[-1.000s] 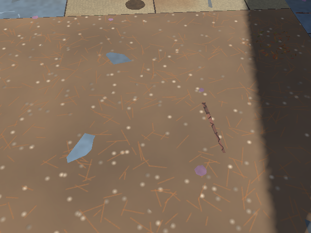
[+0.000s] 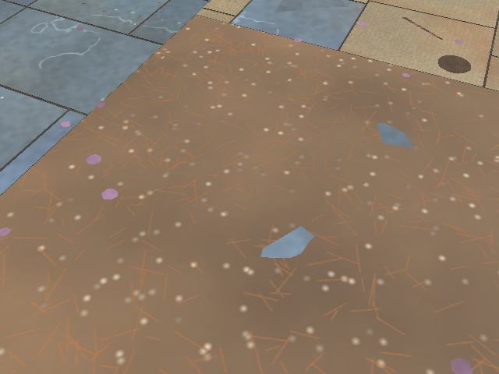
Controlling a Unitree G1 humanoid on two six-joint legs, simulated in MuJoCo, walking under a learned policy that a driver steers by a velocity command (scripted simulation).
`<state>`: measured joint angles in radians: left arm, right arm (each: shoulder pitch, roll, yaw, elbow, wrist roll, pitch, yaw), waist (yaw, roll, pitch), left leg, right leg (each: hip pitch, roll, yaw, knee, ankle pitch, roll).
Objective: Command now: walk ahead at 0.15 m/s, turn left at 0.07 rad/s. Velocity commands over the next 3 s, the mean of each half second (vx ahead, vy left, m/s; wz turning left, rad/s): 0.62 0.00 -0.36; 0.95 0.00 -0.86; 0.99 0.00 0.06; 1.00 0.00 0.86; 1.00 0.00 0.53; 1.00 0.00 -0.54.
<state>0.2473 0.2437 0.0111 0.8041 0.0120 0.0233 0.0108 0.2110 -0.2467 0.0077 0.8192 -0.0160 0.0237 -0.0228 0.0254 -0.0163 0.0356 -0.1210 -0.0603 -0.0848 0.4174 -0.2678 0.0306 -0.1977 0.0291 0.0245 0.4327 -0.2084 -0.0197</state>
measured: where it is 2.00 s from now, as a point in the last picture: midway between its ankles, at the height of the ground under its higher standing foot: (494, 168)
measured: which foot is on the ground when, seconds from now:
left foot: down 0.00-0.32, up 0.34-0.74, down 0.76-1.00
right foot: down 0.00-0.00, up 0.02-0.30, down 0.32-0.74, up 0.76-1.00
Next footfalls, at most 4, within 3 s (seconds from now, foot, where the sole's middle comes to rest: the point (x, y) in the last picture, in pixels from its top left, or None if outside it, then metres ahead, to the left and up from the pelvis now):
0.32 right None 0.14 -0.14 -0.78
0.76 left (290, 340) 0.61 -0.08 -0.78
1.20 right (438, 290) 0.78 -0.53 -0.78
1.64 left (463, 191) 1.19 -0.71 -0.78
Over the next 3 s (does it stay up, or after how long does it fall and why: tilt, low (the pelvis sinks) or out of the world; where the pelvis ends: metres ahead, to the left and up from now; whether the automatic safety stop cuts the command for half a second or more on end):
stays up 2.22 -0.84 -0.05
